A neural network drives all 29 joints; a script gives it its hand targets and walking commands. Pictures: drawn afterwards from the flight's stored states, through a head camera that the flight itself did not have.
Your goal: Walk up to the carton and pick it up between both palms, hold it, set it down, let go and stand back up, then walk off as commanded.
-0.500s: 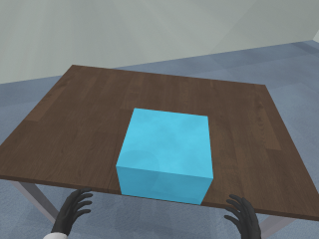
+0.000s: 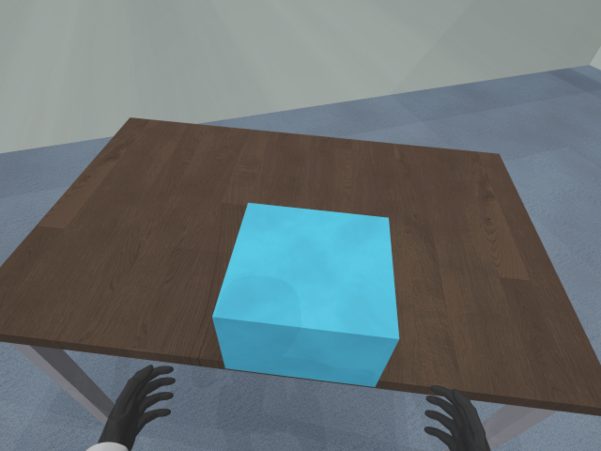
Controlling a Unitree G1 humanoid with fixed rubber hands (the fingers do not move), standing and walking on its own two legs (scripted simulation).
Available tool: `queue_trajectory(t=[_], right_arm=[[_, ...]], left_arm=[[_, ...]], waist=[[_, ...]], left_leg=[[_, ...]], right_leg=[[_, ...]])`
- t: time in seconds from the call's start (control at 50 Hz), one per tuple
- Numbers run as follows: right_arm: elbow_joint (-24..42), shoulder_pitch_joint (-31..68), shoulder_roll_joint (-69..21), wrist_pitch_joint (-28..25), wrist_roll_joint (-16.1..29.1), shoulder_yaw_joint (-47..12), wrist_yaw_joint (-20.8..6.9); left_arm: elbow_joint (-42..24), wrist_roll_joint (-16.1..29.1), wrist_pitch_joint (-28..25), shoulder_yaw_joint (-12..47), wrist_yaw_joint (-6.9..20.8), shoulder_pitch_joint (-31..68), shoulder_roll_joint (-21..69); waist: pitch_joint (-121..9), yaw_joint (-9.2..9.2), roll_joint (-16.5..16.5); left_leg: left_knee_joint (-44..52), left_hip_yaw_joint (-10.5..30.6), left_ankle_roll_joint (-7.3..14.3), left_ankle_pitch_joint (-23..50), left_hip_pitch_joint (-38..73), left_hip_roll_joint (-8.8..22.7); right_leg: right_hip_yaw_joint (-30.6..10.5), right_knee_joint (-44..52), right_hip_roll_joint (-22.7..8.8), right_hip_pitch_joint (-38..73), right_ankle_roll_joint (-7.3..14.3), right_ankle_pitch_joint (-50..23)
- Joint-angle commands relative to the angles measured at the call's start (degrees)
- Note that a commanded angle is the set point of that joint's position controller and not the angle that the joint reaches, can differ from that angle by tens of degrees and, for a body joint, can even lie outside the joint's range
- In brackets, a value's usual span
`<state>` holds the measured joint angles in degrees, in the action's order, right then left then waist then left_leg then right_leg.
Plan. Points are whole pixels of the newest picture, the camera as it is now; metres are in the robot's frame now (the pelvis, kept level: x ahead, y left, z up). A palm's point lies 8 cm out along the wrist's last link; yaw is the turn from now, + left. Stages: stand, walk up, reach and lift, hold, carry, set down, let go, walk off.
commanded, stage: set down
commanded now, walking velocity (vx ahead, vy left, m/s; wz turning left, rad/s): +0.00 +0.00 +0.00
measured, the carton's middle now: (309, 291) +0.40 +0.02 -0.04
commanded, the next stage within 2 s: let go in 0.96 s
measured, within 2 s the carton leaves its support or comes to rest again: neither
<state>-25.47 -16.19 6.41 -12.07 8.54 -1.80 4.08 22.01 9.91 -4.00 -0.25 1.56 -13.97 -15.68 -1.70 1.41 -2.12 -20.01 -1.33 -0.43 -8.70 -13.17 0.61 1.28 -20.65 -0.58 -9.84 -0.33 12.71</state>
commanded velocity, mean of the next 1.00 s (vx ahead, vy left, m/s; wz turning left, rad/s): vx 0.00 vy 0.00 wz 0.00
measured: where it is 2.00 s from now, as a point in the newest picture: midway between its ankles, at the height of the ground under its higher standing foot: outside the picture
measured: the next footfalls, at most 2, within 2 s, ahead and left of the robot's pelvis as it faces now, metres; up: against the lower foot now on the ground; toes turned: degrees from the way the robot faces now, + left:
none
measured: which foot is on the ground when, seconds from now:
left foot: down 0.00-1.00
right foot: down 0.00-1.00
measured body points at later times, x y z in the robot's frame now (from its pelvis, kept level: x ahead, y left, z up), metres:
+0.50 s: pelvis +0.00 +0.00 +0.00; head +0.02 +0.01 +0.45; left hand +0.18 +0.24 -0.07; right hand +0.17 -0.20 -0.08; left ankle +0.02 +0.12 -0.75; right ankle -0.02 -0.12 -0.75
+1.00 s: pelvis +0.01 -0.01 +0.00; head +0.04 +0.01 +0.45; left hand +0.18 +0.24 -0.08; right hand +0.17 -0.22 -0.09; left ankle +0.02 +0.12 -0.75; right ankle -0.02 -0.12 -0.75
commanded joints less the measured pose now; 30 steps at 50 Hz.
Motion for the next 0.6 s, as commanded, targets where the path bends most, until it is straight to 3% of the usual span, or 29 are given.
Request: queue_trajectory(t=[0.0,0.04,0.06,0.08,0.1,0.12,0.14,0.16,0.2,0.22,0.24,0.26,0.3,0.34,0.36,0.38,0.4,0.42,0.46,0.48,0.5,0.52,0.54,0.58], right_arm=[[4.1,3.3,4.1,-1.8,-3.4,3.1,-1.3],[4.2,5.1,4.4,-1.8,-3.7,4.1,-1.1],[8.5,3.3,4.0,-2.3,-3.1,3.5,-0.9],[3.3,5.1,4.7,-1.4,-3.8,3.6,-1.4],[6.6,4.4,3.9,-2.1,-3.5,2.7,-1.0],[4.7,3.2,4.3,-1.6,-3.4,2.1,-1.2],[2.5,5.0,4.8,-1.6,-4.2,3.2,-1.6],[5.5,4.5,5.0,-2.0,-3.7,3.3,-1.4],[4.7,4.5,5.1,-2.1,-3.9,3.7,-1.7],[1.3,4.8,5.1,-1.2,-4.9,3.7,-1.7],[1.4,4.9,5.2,-1.4,-4.6,3.8,-2.0],[-1.1,5.8,5.8,-1.2,-5.0,4.4,-2.3],[-0.4,6.1,4.9,-1.5,-5.9,4.2,-1.7],[-0.6,5.8,5.6,-1.8,-5.6,4.1,-1.9],[1.9,5.4,5.6,-2.5,-5.2,3.8,-2.1],[-3.8,4.8,5.1,-1.6,-6.5,3.5,-2.1],[0.2,5.2,5.0,-2.3,-5.4,3.4,-2.0],[-2.7,5.6,4.9,-1.6,-6.3,3.4,-2.0],[-4.0,6.4,5.8,-1.9,-6.7,4.5,-2.6],[-4.2,7.9,5.7,-2.1,-7.1,4.8,-2.7],[0.0,7.1,5.9,-2.4,-6.4,4.8,-2.4],[-2.1,6.8,5.6,-2.3,-6.7,3.9,-2.9],[-6.6,7.8,6.3,-1.8,-7.7,5.0,-3.1],[-4.3,7.8,5.7,-2.0,-7.4,4.7,-2.8]], left_arm=[[-8.5,-3.6,-0.1,-2.4,-0.1,1.7,-5.6],[-7.8,-3.1,0.5,-1.7,0.0,3.7,-5.7],[-12.2,-2.4,-0.1,-2.2,-0.1,2.6,-7.1],[-6.6,-3.1,1.3,-1.9,-0.1,2.9,-5.6],[-9.0,-2.7,0.7,-2.9,0.1,2.7,-6.4],[-7.8,-3.3,1.1,-3.2,0.1,1.6,-5.9],[-7.3,-3.8,1.7,-2.6,0.0,2.8,-5.4],[-9.6,-3.2,1.5,-2.7,-0.2,2.6,-6.2],[-10.2,-3.6,1.7,-2.6,-0.2,2.7,-6.3],[-6.7,-4.0,2.6,-2.4,0.2,3.2,-5.6],[-8.0,-4.5,2.7,-2.2,-0.4,3.0,-5.5],[-6.9,-5.2,3.6,-2.2,-0.5,3.4,-5.1],[-5.8,-5.2,4.2,-2.5,-0.2,3.6,-5.6],[-5.6,-5.7,4.9,-2.7,-0.2,3.3,-5.1],[-9.7,-5.2,4.6,-2.5,-0.7,2.4,-5.5],[-2.7,-6.5,5.8,-2.4,0.1,2.3,-4.4],[-6.7,-6.0,5.1,-2.8,-0.2,2.6,-5.2],[-3.3,-6.6,6.0,-2.5,0.2,3.7,-5.0],[-5.0,-7.4,6.7,-2.5,-0.6,3.1,-4.5],[-3.4,-7.3,7.0,-2.3,-0.4,4.1,-4.3],[-7.7,-6.4,6.5,-2.5,-0.8,3.8,-5.2],[-4.3,-7.0,7.2,-2.6,-0.7,3.0,-4.7],[-2.9,-7.5,7.6,-2.2,-0.7,3.9,-4.1],[-3.6,-7.4,7.8,-2.4,-0.5,5.0,-4.8]], waist=[[-0.7,0.42,5.6],[-0.3,-0.74,4.3],[-2.3,0.11,4.4],[0.2,-0.23,5.3],[-2.1,0.58,3.0],[-1.8,1.35,3.8],[-2.0,0.67,5.7],[-3.1,0.61,4.8],[-3.0,0.30,5.0],[-1.0,-0.28,4.7],[-2.1,0.45,7.0],[-1.0,0.08,7.7],[-0.7,-0.10,5.3],[-2.0,0.48,5.3],[-3.8,0.86,5.8],[-0.4,-0.17,5.6],[-2.2,0.36,5.1],[-1.3,-0.10,4.8],[-1.8,0.66,7.5],[-1.2,0.47,5.3],[-2.1,0.55,5.3],[-1.8,1.05,5.2],[-0.3,0.20,6.5],[-0.8,-0.19,4.5]], left_leg=[[0.7,-2.4,-3.2,10.4,17.9,-1.0],[0.7,-2.3,-2.6,8.0,17.4,-1.2],[0.3,-2.7,-2.6,10.4,17.3,-1.3],[0.7,-2.6,-2.6,8.9,16.7,-1.3],[0.1,-3.1,-2.0,9.7,16.7,-1.6],[0.3,-2.9,-2.3,11.2,17.6,-1.5],[0.4,-2.6,-2.9,11.0,17.8,-1.3],[-0.1,-3.0,-2.7,11.1,18.2,-1.4],[-0.1,-2.3,-2.9,11.4,17.8,-0.9],[0.5,-2.6,-2.8,9.7,18.0,-1.1],[0.7,-2.5,-3.4,9.5,18.1,-0.9],[0.9,-2.3,-3.6,9.0,17.8,-0.6],[0.5,-2.8,-3.1,8.9,17.3,-1.1],[-0.2,-2.7,-3.1,10.4,17.9,-1.1],[-0.4,-3.1,-3.5,12.7,18.6,-0.9],[-0.2,-2.9,-3.2,11.1,18.1,-1.2],[-0.3,-2.9,-3.2,11.7,17.8,-1.3],[0.0,-3.0,-2.9,9.4,17.7,-1.3],[0.3,-2.9,-3.7,9.7,17.8,-1.1],[0.4,-2.8,-3.3,8.7,16.8,-1.1],[-0.1,-2.8,-3.2,9.8,16.8,-1.1],[-0.1,-3.4,-3.0,10.2,17.4,-1.2],[0.2,-3.0,-3.4,8.1,16.9,-1.1],[-0.1,-3.2,-2.7,7.4,17.2,-1.3]], right_leg=[[-0.1,6.7,1.5,-2.0,2.1,-2.6],[-0.3,7.0,1.3,-2.4,1.6,-1.1],[-0.4,6.5,1.1,-0.5,1.2,-4.5],[-0.3,6.7,1.4,-2.7,1.7,-2.3],[-0.5,6.6,1.1,-1.3,0.9,-3.8],[-0.3,6.5,1.2,-1.1,1.2,-4.6],[0.0,6.5,1.5,-2.2,1.8,-3.2],[0.2,6.5,1.3,-1.7,1.5,-4.5],[0.3,6.1,1.5,-1.4,1.7,-4.7],[0.5,6.9,1.5,-2.0,1.8,-2.6],[0.7,6.4,1.5,-1.6,2.1,-2.4],[0.7,6.4,1.7,-2.4,2.5,-1.6],[0.7,6.6,1.5,-1.6,1.8,-2.5],[0.9,6.1,1.7,-1.4,1.7,-4.1],[1.4,5.7,1.9,-0.7,1.4,-5.7],[0.9,6.4,1.6,-1.7,1.8,-4.6],[0.9,6.2,1.6,-0.5,1.4,-5.3],[0.7,6.4,1.5,-1.1,1.4,-3.7],[1.7,6.0,2.0,-1.2,2.0,-2.7],[1.7,6.0,2.1,-1.5,2.0,-1.8],[1.5,5.6,1.9,-0.3,1.7,-3.7],[1.5,5.9,1.7,-1.2,1.7,-4.3],[1.6,5.9,2.0,-2.8,2.1,-1.0],[1.5,5.9,1.6,-1.9,1.6,-2.2]])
